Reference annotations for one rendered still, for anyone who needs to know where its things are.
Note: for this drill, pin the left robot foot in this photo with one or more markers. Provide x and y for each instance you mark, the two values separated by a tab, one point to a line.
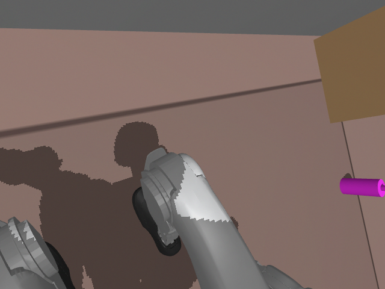
62	267

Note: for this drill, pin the right robot foot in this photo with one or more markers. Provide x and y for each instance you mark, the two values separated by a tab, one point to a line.
141	209

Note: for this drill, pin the right robot hand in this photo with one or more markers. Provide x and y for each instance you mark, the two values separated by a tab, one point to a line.
276	279

